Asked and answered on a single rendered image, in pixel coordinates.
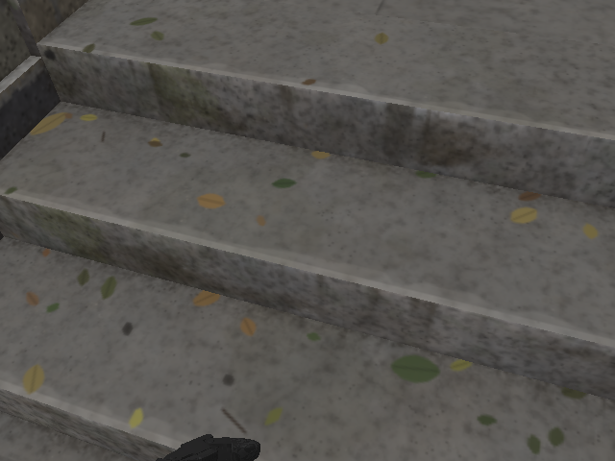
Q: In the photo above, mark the robot left hand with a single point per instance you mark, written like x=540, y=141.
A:
x=207, y=448

